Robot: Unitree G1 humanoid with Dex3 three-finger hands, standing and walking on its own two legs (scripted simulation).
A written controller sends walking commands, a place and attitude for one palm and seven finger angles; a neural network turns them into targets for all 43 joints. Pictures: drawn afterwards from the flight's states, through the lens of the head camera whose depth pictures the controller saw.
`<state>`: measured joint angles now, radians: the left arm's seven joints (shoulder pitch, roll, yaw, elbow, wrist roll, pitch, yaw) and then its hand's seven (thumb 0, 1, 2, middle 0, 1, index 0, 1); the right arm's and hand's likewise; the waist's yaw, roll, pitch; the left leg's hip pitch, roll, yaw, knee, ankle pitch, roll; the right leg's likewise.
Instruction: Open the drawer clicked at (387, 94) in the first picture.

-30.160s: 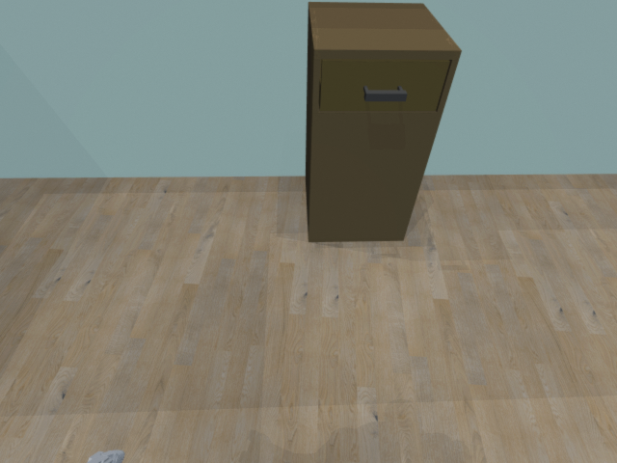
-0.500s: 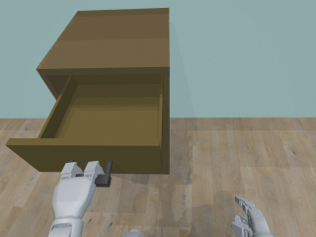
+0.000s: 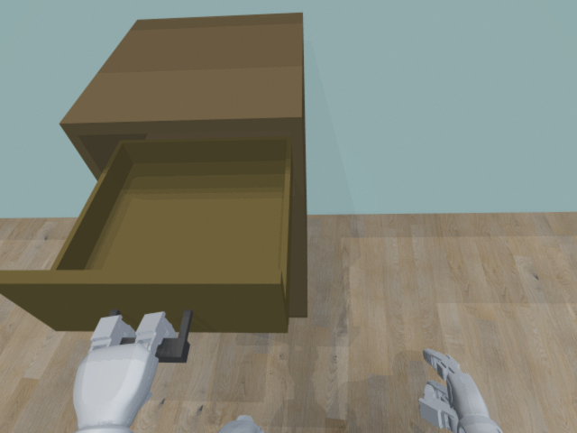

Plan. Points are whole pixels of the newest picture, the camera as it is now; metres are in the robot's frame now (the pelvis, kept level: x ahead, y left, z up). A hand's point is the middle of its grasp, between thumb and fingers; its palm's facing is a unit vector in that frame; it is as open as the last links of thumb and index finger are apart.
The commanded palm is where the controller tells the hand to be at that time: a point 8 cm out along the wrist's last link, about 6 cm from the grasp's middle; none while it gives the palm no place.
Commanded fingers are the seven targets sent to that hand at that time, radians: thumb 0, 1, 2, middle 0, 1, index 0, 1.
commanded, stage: open the thumb to release the handle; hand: left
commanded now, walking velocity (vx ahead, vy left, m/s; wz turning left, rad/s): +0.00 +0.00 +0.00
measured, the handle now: (145, 333) +0.25 +0.22 +0.01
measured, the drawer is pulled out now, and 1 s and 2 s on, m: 0.30 0.30 0.29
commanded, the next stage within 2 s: lift the hand off the handle in 0.60 s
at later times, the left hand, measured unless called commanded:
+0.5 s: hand (138, 377) +0.20 +0.22 +0.00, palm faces +0.02 -0.10 -1.00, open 10.1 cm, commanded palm +0.17 +0.22 +0.04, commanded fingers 0.00 -0.50 0.30 -0.30 -1.20 -0.30 -1.20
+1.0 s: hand (139, 378) +0.20 +0.22 -0.01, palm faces +0.04 -0.10 -0.99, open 13.8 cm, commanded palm +0.19 +0.23 +0.05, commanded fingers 0.00 -0.50 0.30 -0.30 -1.20 -0.30 -1.20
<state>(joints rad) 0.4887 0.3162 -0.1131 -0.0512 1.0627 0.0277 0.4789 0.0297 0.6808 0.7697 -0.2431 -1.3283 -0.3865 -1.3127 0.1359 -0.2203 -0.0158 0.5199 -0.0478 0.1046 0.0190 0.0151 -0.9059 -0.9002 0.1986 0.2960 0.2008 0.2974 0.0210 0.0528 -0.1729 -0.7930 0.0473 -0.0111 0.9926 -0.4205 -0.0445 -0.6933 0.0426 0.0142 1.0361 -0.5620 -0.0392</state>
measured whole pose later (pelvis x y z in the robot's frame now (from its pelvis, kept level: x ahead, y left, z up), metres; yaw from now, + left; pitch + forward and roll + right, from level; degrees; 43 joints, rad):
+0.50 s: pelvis +0.00 +0.00 +0.00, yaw +1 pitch +14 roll +1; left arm 0.43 0.33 -0.13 -0.04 1.06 0.04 0.50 0.00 0.06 0.54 -0.34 -1.26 -0.35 -1.26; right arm 0.13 -0.21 -0.01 0.55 -0.04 0.12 -0.02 0.02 -0.91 -0.90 0.20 0.30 0.20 0.30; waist 0.05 0.05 -0.17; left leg -0.82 0.03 -0.02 1.00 -0.42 -0.04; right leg -0.71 0.03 0.00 1.05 -0.57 -0.04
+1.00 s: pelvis -0.01 +0.00 +0.00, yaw +2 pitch +12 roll +0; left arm 0.36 0.33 -0.15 0.03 1.07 0.04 0.51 -0.01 -0.49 0.31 -0.34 -1.22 -0.32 -1.20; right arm 0.13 -0.22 -0.02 0.57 -0.04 0.12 -0.03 0.01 -0.91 -0.90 0.20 0.30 0.20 0.30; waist 0.04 0.06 -0.16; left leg -0.82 0.03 -0.04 1.01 -0.40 -0.04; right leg -0.71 0.03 -0.01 1.04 -0.55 -0.03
